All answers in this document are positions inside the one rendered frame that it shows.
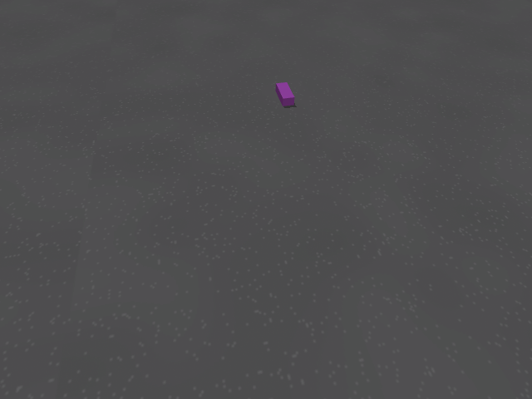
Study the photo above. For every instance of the carton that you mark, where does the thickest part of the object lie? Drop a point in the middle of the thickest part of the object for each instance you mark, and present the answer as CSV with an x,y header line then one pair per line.
x,y
285,94

